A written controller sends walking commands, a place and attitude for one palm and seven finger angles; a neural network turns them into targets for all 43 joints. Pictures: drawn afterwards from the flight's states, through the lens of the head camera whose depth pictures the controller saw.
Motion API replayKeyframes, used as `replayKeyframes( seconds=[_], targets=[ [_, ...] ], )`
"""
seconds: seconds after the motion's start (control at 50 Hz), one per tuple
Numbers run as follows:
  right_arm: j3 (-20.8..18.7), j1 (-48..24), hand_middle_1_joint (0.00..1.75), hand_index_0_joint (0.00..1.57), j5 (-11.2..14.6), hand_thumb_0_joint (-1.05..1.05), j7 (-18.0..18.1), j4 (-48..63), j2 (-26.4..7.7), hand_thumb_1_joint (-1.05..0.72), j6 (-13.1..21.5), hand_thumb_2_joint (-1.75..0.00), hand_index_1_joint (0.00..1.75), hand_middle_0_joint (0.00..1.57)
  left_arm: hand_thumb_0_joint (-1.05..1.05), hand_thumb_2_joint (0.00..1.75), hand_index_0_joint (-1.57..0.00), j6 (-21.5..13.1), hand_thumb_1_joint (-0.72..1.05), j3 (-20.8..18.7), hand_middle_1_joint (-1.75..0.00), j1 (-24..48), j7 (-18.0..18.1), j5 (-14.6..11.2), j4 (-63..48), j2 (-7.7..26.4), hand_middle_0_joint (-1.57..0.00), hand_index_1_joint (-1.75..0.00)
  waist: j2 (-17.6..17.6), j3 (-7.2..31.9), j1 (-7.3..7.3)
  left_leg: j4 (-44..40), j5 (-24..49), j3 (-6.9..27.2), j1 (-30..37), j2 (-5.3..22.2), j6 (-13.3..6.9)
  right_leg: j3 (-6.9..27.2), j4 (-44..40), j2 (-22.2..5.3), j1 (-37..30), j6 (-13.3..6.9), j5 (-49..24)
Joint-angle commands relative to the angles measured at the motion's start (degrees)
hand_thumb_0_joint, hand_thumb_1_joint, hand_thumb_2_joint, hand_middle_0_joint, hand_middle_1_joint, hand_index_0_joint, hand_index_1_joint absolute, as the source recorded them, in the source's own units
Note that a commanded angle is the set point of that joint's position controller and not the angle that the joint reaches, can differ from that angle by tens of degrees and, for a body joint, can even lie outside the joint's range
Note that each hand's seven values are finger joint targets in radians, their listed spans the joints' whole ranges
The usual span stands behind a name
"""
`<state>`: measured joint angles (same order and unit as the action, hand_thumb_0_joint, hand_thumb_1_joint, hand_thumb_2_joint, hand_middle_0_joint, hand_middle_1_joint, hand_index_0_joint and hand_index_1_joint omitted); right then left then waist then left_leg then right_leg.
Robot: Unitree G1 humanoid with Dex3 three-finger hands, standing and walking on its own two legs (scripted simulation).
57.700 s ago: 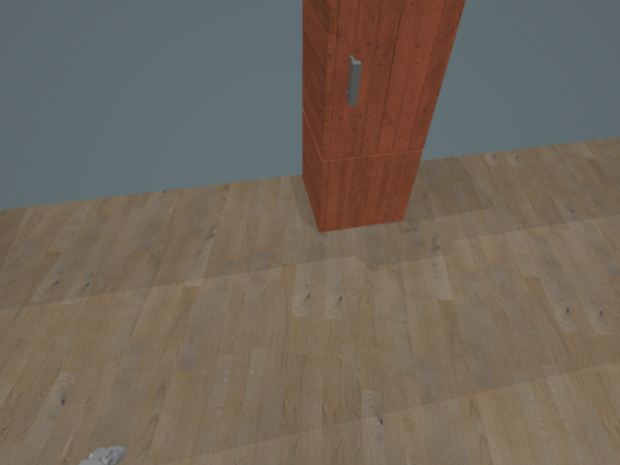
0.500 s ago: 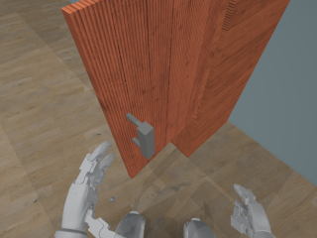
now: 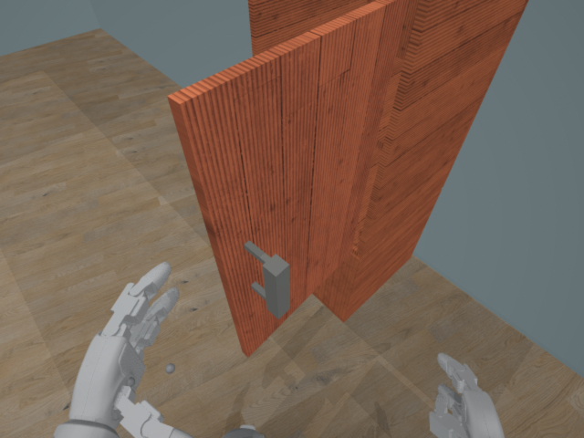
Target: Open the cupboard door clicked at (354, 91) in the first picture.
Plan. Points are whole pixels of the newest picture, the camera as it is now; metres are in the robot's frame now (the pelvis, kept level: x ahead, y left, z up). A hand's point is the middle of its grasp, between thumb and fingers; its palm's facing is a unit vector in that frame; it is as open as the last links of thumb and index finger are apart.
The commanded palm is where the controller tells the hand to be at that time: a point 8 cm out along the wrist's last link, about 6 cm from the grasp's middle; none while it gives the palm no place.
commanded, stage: draw the hand back to the body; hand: left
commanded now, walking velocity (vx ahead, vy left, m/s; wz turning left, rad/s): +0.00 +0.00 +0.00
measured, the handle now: (266, 279) +0.34 +0.06 +0.03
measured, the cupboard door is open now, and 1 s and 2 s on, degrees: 94 94 94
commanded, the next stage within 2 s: step back with the hand held close in 1.16 s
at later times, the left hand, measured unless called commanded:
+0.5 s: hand (53, 315) +0.21 +0.24 +0.17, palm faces +0.31 -0.87 -0.39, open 12.5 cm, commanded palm +0.16 +0.28 +0.20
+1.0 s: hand out of the picture +0.22 +0.27 +0.22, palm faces +0.45 -0.81 -0.38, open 7.6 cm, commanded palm +0.17 +0.30 +0.24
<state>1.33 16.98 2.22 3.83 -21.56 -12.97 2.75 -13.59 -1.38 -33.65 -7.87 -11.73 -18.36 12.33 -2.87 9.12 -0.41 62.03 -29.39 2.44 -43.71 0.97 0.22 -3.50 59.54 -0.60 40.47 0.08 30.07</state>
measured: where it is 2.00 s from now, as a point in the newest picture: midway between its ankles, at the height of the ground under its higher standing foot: outside the picture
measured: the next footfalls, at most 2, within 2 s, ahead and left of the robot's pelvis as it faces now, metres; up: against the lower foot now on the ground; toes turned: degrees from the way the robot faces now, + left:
none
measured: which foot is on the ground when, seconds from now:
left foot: down 0.00-1.00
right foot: down 0.00-1.00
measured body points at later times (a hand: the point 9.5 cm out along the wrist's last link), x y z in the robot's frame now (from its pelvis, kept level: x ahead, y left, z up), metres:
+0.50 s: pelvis +0.02 +0.02 +0.05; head +0.01 +0.00 +0.50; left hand +0.19 +0.28 +0.19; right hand +0.20 -0.19 -0.02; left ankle +0.01 +0.12 -0.67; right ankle +0.00 -0.12 -0.67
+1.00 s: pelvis +0.02 +0.01 +0.07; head +0.01 -0.01 +0.52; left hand +0.19 +0.31 +0.24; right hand +0.21 -0.22 -0.01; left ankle +0.01 +0.12 -0.67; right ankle +0.00 -0.12 -0.67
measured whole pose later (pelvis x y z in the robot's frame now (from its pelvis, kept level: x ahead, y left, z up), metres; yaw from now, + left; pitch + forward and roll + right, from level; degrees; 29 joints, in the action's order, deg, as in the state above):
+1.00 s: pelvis +0.02 +0.01 +0.07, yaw -1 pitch -3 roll +0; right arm 1.4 11.6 0.4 5.1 -35.0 -13.1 6.0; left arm -3.2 -19.0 -26.6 7.0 -3.8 -22.6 18.2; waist -3.4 -0.4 3.7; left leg 26.9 -15.7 -0.6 -8.1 0.2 -0.5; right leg -1.0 25.0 -1.1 6.1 1.0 15.7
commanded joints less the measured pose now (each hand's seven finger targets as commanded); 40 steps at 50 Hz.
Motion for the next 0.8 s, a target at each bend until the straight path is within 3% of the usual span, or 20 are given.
replayKeyframes(
  seconds=[0.0, 0.06, 0.08, 0.1, 0.12, 0.14, 0.16, 0.18, 0.22, 0.26, 0.36, 0.4, 0.46, 0.48, 0.52, 0.76, 0.78],
  targets=[
    [-2.25, -4.92, 0.3, 0.2, 0.1, 0.0, 0.48, 9.41, -5.44, -0.9, 4.22, -0.9, 0.3, 0.2, 0.0, 0.33, -0.15, -5.24, -0.43, -7.53, -0.3, 1.11, -0.7, -2.54, -17.14, 6.99, -0.15, -0.3, -0.46, 6.28, 0.98, -11.85, 12.23, -0.55, 8.73, -1.91, -1.3, -0.56, -11.21, 2.3, -7.25, -1.07, -12.79],
    [-2.25, -4.73, 0.3, 0.2, 0.5, 0.0, 0.38, 8.63, -5.43, -0.9, 4.78, -0.9, 0.3, 0.2, 0.0, 0.37, -0.16, -4.33, -0.32, -9.09, -0.3, -0.48, -1.92, -3.81, -16.73, 7.39, -0.16, -0.3, -1.37, 5.7, 0.94, -12.86, 14.29, -0.53, 10.52, -1.66, -1.06, -1.08, -11.86, 2.54, -8.19, -0.96, -15.57],
    [-2.59, -4.58, 0.3, 0.2, 0.03, 0.0, 2.27, 8.95, -5.25, -0.9, 3.38, -0.9, 0.3, 0.2, 0.0, 0.39, -0.16, 0.74, -0.29, -10.7, -0.3, -3.23, 5.31, 5.2, -17.88, 16.05, -0.16, -0.3, -0.56, 7.15, 4.14, -16.2, 15.9, -1.16, 12.14, -0.75, -1.19, 2.26, -15.39, 0.75, -10.98, -1.85, -16.03],
    [-1.61, -5.29, 0.3, 0.2, -0.33, 0.0, 2.76, 9.95, -4.33, -0.9, 3.01, -0.9, 0.3, 0.2, 0.0, 0.4, -0.16, 3.39, -0.26, -6.74, -0.3, -3.11, 8.19, 6.07, -21.25, 10.0, -0.16, -0.3, -2.16, 3.54, 2.29, -17.09, 16.35, -1.6, 13.07, -1.15, -1.37, 1.85, -16.63, 0.57, -10.39, -1.45, -16.41],
    [-1.69, -4.35, 0.3, 0.2, -0.25, 0.0, 2.84, 9.27, -4.24, -0.9, 2.74, -0.9, 0.3, 0.2, 0.0, 0.42, -0.16, 5.17, -0.22, -5.81, -0.3, -4.13, 9.65, 6.5, -20.0, 8.32, -0.16, -0.3, -1.2, 2.23, 1.68, -17.43, 16.44, -1.2, 13.38, -0.83, -1.16, 1.14, -16.89, 0.48, -10.02, -1.28, -16.09],
    [-1.54, -4.26, 0.3, 0.2, -0.29, 0.0, 2.78, 8.75, -4.4, -0.9, 2.36, -0.9, 0.3, 0.2, 0.0, 0.43, -0.16, 6.48, -0.18, -4.99, -0.3, -3.91, 10.76, 7.56, -20.22, 7.67, -0.16, -0.3, -3.94, 0.88, 1.63, -18.01, 17.22, -1.34, 14.44, -0.65, -1.19, 0.89, -17.33, 0.47, -10.37, -1.28, -16.18],
    [-1.4, -4.12, 0.3, 0.2, -0.45, 0.0, 2.81, 8.32, -4.65, -0.9, 2.07, -0.9, 0.3, 0.2, 0.0, 0.45, -0.16, 7.51, -0.15, -6.17, -0.3, -3.13, 11.95, 8.23, -20.79, 9.36, -0.16, -0.3, -3.36, 1.09, 1.68, -18.57, 18.3, -1.07, 15.39, -0.48, -1.2, 0.59, -17.85, 0.51, -11.28, -1.29, -16.9],
    [-1.35, -4.69, 0.3, 0.2, -0.59, 0.0, 2.96, 7.89, -4.63, -0.9, 1.99, -0.9, 0.3, 0.2, 0.0, 0.47, -0.16, 8.36, -0.12, -6.89, -0.3, -3.12, 12.91, 8.72, -19.76, 9.68, -0.16, -0.3, -0.19, 0.85, 1.68, -19.27, 19.04, -0.94, 15.93, -0.48, -1.38, 0.33, -18.88, 0.66, -12.87, -1.26, -17.81],
    [-1.16, -5.12, 0.3, 0.2, -0.74, 0.0, 3.3, 7.72, -4.87, -0.9, 1.82, -0.9, 0.3, 0.2, 0.0, 0.5, -0.17, 9.18, -0.05, -8.07, -0.3, -1.95, 14.15, 9.21, -20.07, 10.93, -0.17, -0.3, 2.36, 0.33, 1.58, -20.86, 17.56, -0.98, 17.55, -0.29, -1.49, 0.25, -20.47, 0.63, -14.23, -0.99, -16.83],
    [-0.8, -5.85, 0.3, 0.2, -0.83, 0.0, 3.67, 7.28, -4.89, -0.9, 2.29, -0.9, 0.3, 0.2, 0.0, 0.52, -0.17, 9.4, 0.02, -9.46, -0.3, 0.12, 15.22, 9.54, -20.76, 12.07, -0.17, -0.3, 2.67, 0.04, 1.73, -22.85, 15.89, -0.8, 19.44, -0.2, -1.56, 0.11, -21.99, 0.51, -15.52, -0.96, -15.21],
    [-0.02, -6.75, 0.3, 0.2, -1.02, 0.0, 4.02, 4.97, -4.95, -0.9, 4.08, -0.9, 0.3, 0.2, 0.0, 0.6, -0.18, 9.53, 0.2, -11.93, -0.3, 3.89, 16.78, 10.0, -21.82, 13.67, -0.18, -0.3, -1.24, -1.19, 2.28, -27.2, 17.39, -0.41, 24.1, -0.05, -1.34, 0.11, -24.89, 0.31, -19.36, -1.15, -16.04],
    [0.22, -7.39, 0.3, 0.2, -1.12, 0.0, 3.93, 3.97, -4.89, -0.9, 4.66, -0.9, 0.3, 0.2, 0.0, 0.63, -0.18, 9.6, 0.27, -13.33, -0.3, 3.87, 16.98, 9.81, -20.99, 13.97, -0.18, -0.3, -0.11, -2.03, 2.59, -28.51, 19.6, -0.44, 25.12, 0.0, -1.26, -0.03, -26.1, 0.24, -21.62, -1.12, -17.91],
    [0.07, -7.79, 0.3, 0.2, -1.27, 0.0, 3.49, 2.33, -5.0, -0.9, 5.53, -0.9, 0.3, 0.2, 0.0, 0.68, -0.18, 9.29, 0.37, -15.53, -0.3, 4.15, 16.93, 9.74, -21.2, 14.76, -0.18, -0.3, -1.68, -1.82, 3.04, -30.12, 24.58, -0.77, 28.03, 0.22, -1.01, 0.04, -27.62, 0.25, -24.35, -1.07, -21.36],
    [0.1, -8.25, 0.3, 0.2, -1.39, 0.0, 3.31, 1.8, -5.13, -0.9, 5.75, -0.9, 0.3, 0.2, 0.0, 0.69, -0.18, 9.26, 0.41, -16.63, -0.3, 3.9, 16.97, 9.65, -20.14, 15.38, -0.18, -0.3, -0.46, -1.96, 3.42, -30.76, 25.8, -0.74, 28.07, 0.24, -0.87, -0.18, -28.29, 0.18, -26.17, -1.18, -22.35],
    [0.03, -8.73, 0.3, 0.2, -1.43, 0.0, 3.01, 0.87, -5.09, -0.9, 6.01, -0.9, 0.3, 0.2, 0.0, 0.72, -0.19, 9.16, 0.48, -17.6, -0.3, 4.94, 16.72, 9.29, -19.53, 15.33, -0.19, -0.3, -0.6, -3.97, 3.33, -32.21, 25.92, -0.99, 28.86, 0.41, -0.7, -0.14, -29.56, 0.3, -26.7, -1.02, -22.75],
    [-1.02, -11.55, 0.3, 0.2, -1.87, 0.0, 2.25, -3.24, -5.39, -0.9, 7.22, -0.9, 0.3, 0.2, 0.0, 0.9, -0.2, 6.73, 0.9, -26.88, -0.3, 12.9, 16.65, 8.32, -19.05, 19.78, -0.2, -0.3, -2.03, -5.19, 4.25, -37.85, 28.45, -2.42, 34.43, 0.27, -0.46, 0.27, -35.2, 0.66, -32.46, -1.07, -26.02],
    [-1.1, -11.79, 0.3, 0.2, -2.0, 0.0, 2.25, -3.7, -5.52, -0.9, 7.12, -0.9, 0.3, 0.2, 0.0, 0.9, -0.2, 6.83, 0.9, -26.06, -0.3, 11.57, 16.39, 8.3, -16.5, 18.34, -0.2, -0.3, -1.27, -6.19, 4.32, -38.13, 28.04, -2.69, 34.06, 0.21, -0.54, 0.2, -35.71, 0.53, -33.13, -1.15, -26.21]
  ],
)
